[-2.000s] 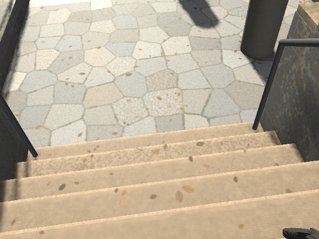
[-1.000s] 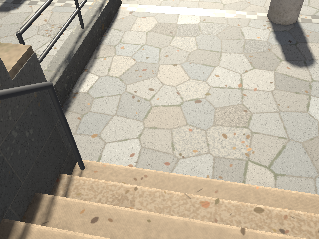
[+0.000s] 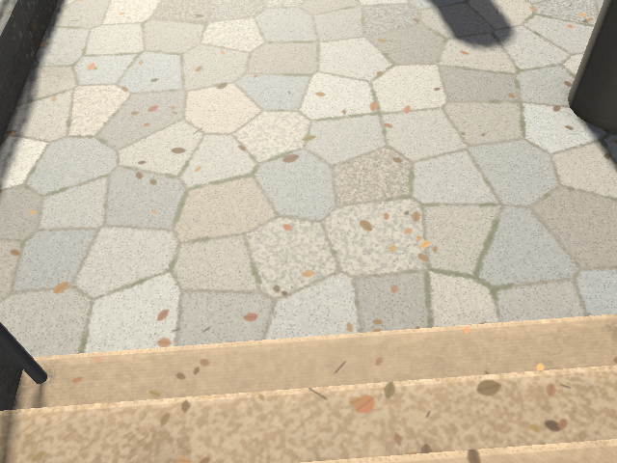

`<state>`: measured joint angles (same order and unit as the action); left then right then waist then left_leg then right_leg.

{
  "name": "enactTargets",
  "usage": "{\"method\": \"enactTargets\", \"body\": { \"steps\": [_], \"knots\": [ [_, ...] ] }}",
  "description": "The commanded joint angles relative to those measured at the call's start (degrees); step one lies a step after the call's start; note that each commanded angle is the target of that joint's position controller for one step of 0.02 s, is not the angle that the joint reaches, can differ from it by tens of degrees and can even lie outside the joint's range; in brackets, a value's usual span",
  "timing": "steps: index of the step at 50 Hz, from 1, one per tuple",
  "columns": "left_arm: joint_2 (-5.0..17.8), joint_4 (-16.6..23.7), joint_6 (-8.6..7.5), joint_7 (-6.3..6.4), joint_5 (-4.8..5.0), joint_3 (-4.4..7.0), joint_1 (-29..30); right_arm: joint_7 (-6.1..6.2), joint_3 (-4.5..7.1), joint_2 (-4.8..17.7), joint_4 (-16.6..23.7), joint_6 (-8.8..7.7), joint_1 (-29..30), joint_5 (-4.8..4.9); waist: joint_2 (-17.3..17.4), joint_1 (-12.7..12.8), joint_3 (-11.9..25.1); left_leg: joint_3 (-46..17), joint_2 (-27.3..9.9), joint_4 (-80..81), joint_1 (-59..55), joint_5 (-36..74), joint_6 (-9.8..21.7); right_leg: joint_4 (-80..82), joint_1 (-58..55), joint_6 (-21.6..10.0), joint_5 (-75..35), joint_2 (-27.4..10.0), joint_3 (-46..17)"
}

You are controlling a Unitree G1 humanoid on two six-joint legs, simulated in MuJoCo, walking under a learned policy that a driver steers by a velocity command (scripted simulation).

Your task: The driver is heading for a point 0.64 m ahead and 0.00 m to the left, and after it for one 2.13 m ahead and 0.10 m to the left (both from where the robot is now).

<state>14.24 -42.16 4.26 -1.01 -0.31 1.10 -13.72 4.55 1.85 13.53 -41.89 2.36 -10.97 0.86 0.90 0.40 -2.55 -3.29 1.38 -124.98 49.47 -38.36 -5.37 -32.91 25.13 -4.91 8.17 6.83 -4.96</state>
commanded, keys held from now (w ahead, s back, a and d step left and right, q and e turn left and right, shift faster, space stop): e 0.28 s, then no key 0.14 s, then w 0.40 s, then no key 0.18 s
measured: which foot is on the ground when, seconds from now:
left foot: up 0.00-0.52, down 0.54-0.60, up 0.62-0.74, down 0.76-0.96, up 0.98-1.00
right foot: down 0.00-0.60, up 0.62-0.94, down 0.96-1.00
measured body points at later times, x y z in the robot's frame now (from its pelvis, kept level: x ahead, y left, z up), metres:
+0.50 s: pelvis +0.00 +0.08 +0.00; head -0.01 +0.05 +0.45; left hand +0.19 +0.32 -0.07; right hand +0.21 -0.18 -0.03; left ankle +0.02 +0.22 -0.49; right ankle +0.09 -0.06 -0.72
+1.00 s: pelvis +0.05 +0.14 -0.02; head +0.01 +0.15 +0.43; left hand +0.31 +0.19 -0.08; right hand -0.13 +0.00 -0.17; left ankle +0.13 +0.25 -0.70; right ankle +0.05 +0.05 -0.73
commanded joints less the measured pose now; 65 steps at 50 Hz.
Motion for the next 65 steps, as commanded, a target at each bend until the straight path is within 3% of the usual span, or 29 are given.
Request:
{"method": "enactTargets", "body": {
  "steps": [1,3,9,20,26,28,29,30,31,32,33,34,35,36,38,39,40,41,42,45,47,48,49,50,52,54,58,61,65],
  "knots": [
    [9.94,6.95,-0.4,1.67,-1.29,0.36,0.63,1.43,0.07,0.2,9.34,2.44,1.65,-0.63,-0.28,-0.49,6.08,0.1,1.32,-6.34,15.41,11.32,0.3,10.12,-8.82,-8.83,0.55,-20.48,-27.43],
    [9.41,7.9,-0.9,2.58,-0.57,-1.18,0.89,1.49,0.32,0.63,10.88,2.91,0.92,0.25,-4.57,-0.92,4.7,0.98,2.34,-5.08,15.92,22.32,-0.71,6.31,-4.21,-5.06,-0.83,-13.56,-21.17],
    [8.72,9.25,0.33,5.0,-0.24,-2.43,-5.24,1.37,-1.55,-2.78,19.33,3.5,8.62,-1.06,-8.1,2.45,6.07,1.09,5.96,-10.39,22.56,19.26,-4.08,4.54,-12.85,-6.25,-3.11,-11.3,-26.63],
    [10.57,12.74,0.57,7.34,0.06,-1.12,-3.79,-0.73,-2.05,-0.3,24.87,2.79,14.08,-0.36,-7.64,2.77,7.51,-0.7,5.37,1.29,12.09,16.64,-5.1,7.46,-17.94,-11.26,-1.31,-12.28,-31.49],
    [13.52,13.73,0.3,7.0,2.62,1.66,2.88,-4.27,-1.93,2.7,23.97,0.46,9.99,-0.6,-9.5,0.18,8.11,-0.37,-2.26,47.03,-14.56,15.71,-0.43,14.86,-7.86,-8.52,16.11,-11.65,-30.41],
    [13.44,13.04,1.37,6.36,5.44,2.89,4.37,-5.43,-0.5,6.06,20.88,0.12,1.25,-0.28,-12.65,-2.18,5.7,-3.6,-6.33,82.45,-36.27,20.38,5.69,17.57,3.34,-5.09,29.14,-11.13,-27.63],
    [10.91,13.95,2.03,5.76,5.34,0.96,11.43,-7.22,-0.64,5.33,14.8,-1.03,-10.74,-1.19,-6.87,-11.95,2.56,0.71,1.53,87.35,-33.62,15.8,4.33,17.77,12.14,-1.99,48.89,-8.15,-16.53],
    [12.23,16.42,0.75,4.88,2.94,1.81,17.46,-7.71,-0.13,6.04,11.07,-2.27,-17.41,-2.6,0.16,-16.17,-7.12,2.27,5.35,92.13,-29.87,6.55,4.11,9.93,16.4,0.31,51.65,-3.86,-9.55],
    [9.81,19.2,-1.79,2.5,2.78,2.52,21.58,-6.73,2.3,15.63,7.44,-4.37,-22.58,-1.99,19.56,-17.21,-21.29,-34.57,-4.09,107.81,-12.69,-33.36,9.28,-21.12,25.73,3.78,37.85,2.82,1.86],
    [10.66,20.17,-4.03,1.87,3.22,2.06,31.02,-6.0,0.52,11.35,7.74,-5.89,-30.51,-3.1,16.4,-22.7,-24.32,-37.39,-2.39,108.3,-15.56,-18.22,12.33,-27.19,32.65,1.81,31.37,4.46,-5.78],
    [6.97,14.58,-5.68,1.43,0.51,1.88,29.65,-5.12,0.53,6.54,2.53,-5.22,-40.3,-3.83,7.32,-25.52,-11.82,-17.33,-2.94,95.28,-34.41,10.45,10.11,-31.73,31.95,-1.12,27.18,3.53,-8.22],
    [1.86,9.03,-6.2,1.36,-2.74,0.74,23.02,-5.69,0.62,1.0,-1.9,-3.61,-45.9,-3.3,3.28,-24.86,4.2,10.18,2.76,79.94,-51.39,40.3,5.22,-39.25,25.91,-2.81,28.18,1.92,-2.05],
    [-1.82,7.58,-5.37,1.16,-3.12,-0.03,20.27,-6.27,-0.45,-0.56,-3.38,-2.44,-47.16,-2.13,2.92,-22.26,9.11,5.61,4.31,78.77,-51.8,32.85,7.12,-48.28,28.23,-0.92,30.85,2.8,5.14],
    [-6.28,10.55,-4.96,0.33,-0.73,-1.01,21.11,-6.15,-2.47,-2.84,-1.24,-2.3,-40.82,-2.34,3.47,-16.29,4.16,-13.33,-1.47,87.59,-37.13,14.3,12.3,-63.04,27.43,2.38,26.25,4.8,3.27],
    [-9.94,11.39,-3.14,-1.04,1.11,-2.03,12.84,-7.06,-4.59,-7.8,0.83,-0.64,-30.21,-0.27,4.64,-6.0,-1.24,-15.56,-0.44,91.84,-22.63,-1.47,12.65,-86.13,29.33,5.16,27.68,4.28,3.74],
    [-9.58,15.03,-3.02,-1.26,2.88,-2.24,-0.31,-5.91,-1.27,8.14,6.25,-0.41,-11.07,-0.24,15.02,9.66,-7.83,-49.5,-8.16,116.85,-4.3,-36.31,17.95,-78.07,27.67,4.98,23.0,1.53,2.5],
    [-1.99,19.83,-3.44,-0.22,5.14,-1.86,11.53,-3.2,3.34,18.46,10.21,-2.13,-2.38,-0.31,18.11,6.67,-19.06,-70.56,-15.46,125.99,16.23,-57.13,22.0,-69.0,19.99,5.06,6.29,-7.86,-4.7],
    [4.93,22.04,-2.91,0.45,4.04,0.02,20.08,-1.57,2.69,16.04,10.16,-2.29,-2.88,-1.47,5.37,2.84,-16.64,-67.38,-14.83,120.6,11.1,-47.69,20.52,-58.04,18.52,6.45,-1.98,-9.97,-8.15],
    [5.33,22.42,-2.11,0.76,1.94,0.68,23.43,-0.81,2.77,15.29,7.11,-1.81,-10.23,-1.49,-0.39,-1.74,-9.6,-61.14,-11.17,114.77,2.88,-37.68,19.79,-45.65,13.2,7.16,1.58,-7.68,-6.59],
    [0.42,15.67,-1.28,-0.47,2.51,1.59,16.06,-1.2,2.94,10.29,-3.59,0.42,-25.52,-0.06,6.22,-7.3,-0.43,-36.21,-3.0,103.12,-7.95,-24.58,18.88,-13.74,-11.12,7.24,15.39,-1.21,3.8],
    [-3.32,8.15,-0.76,-0.27,3.1,2.06,1.15,-1.55,1.24,3.42,-8.58,0.74,-30.41,-0.06,7.34,-1.42,0.09,-27.05,3.75,93.28,-2.99,-21.98,14.62,-1.49,-30.23,4.51,18.13,-0.49,6.54],
    [-4.88,3.32,-1.52,0.03,2.93,1.74,-9.96,-1.78,0.53,0.71,-10.11,0.19,-29.68,0.21,2.83,3.42,1.15,-22.65,8.89,76.93,4.57,-15.14,11.64,0.12,-40.19,1.24,19.95,-4.97,-0.37],
    [1.12,-1.29,-2.3,-0.8,1.44,2.35,-16.23,-1.96,0.33,-1.37,-5.91,-0.68,-27.64,2.08,-6.49,0.86,3.47,-15.35,7.43,67.32,9.99,-2.27,10.68,8.72,-39.27,-6.91,34.68,-20.66,-27.42],
    [0.97,-2.62,-3.29,-0.25,-0.57,2.62,-13.17,-0.63,1.7,1.45,-4.25,-1.38,-23.4,2.43,-5.31,-1.68,-1.96,-17.49,0.77,67.99,8.29,8.9,9.61,18.16,-25.65,-10.31,45.86,-27.35,-39.23],
    [-5.63,0.61,-4.58,0.49,-1.88,-0.17,4.01,0.86,1.2,-1.17,-5.76,-0.12,-20.72,0.13,-7.16,-6.7,-6.03,-11.92,-1.78,66.12,-8.27,18.12,5.89,22.36,-6.42,-6.67,39.75,-22.58,-32.16],
    [-4.22,-0.34,-5.15,0.19,-1.83,-0.1,9.8,0.23,1.12,-2.86,-8.83,0.49,-25.67,-1.68,-8.72,-10.78,-4.88,-7.13,-1.22,54.6,-26.5,26.47,3.4,22.71,10.47,-5.15,26.73,-18.39,-21.33],
    [-10.57,-5.55,-5.16,1.06,0.82,-2.43,1.78,-0.71,-0.2,-4.7,-7.99,-0.17,-21.24,-2.08,-3.03,-7.07,-3.74,-3.55,-2.64,69.0,-28.46,27.51,3.57,13.12,4.71,-5.07,-0.51,-11.27,-6.24],
    [-4.72,-8.23,-4.75,1.7,0.11,-1.68,-3.16,-1.08,-0.98,-4.41,-6.52,-0.54,-19.29,-2.08,-8.88,-5.63,1.13,0.98,-0.52,86.99,-40.8,27.01,2.83,6.86,-0.22,-4.49,-26.7,-10.23,-2.02],
    [0.28,-10.37,-4.98,1.58,2.2,-0.9,-9.05,-1.31,-0.66,1.26,-7.19,0.61,-19.67,0.05,1.49,-2.04,5.32,-4.05,-3.88,93.26,-45.2,47.24,5.65,2.5,-6.04,0.61,-22.07,-7.46,-1.65]
  ]
}}
Keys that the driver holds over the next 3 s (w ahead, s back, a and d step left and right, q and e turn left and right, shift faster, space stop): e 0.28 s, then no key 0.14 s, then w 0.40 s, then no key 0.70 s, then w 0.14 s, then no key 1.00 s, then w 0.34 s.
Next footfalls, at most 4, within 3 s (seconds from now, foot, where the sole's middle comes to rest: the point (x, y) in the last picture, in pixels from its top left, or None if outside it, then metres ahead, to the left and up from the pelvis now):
0.54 left None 0.04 0.22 -0.64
0.76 left None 0.17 0.24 -0.77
0.96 right None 0.09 0.04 -0.76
1.22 left None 0.16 0.29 -0.76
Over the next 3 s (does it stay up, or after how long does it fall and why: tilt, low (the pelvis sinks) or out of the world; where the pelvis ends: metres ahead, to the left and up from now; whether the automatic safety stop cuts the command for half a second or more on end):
stays up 0.16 0.17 -0.01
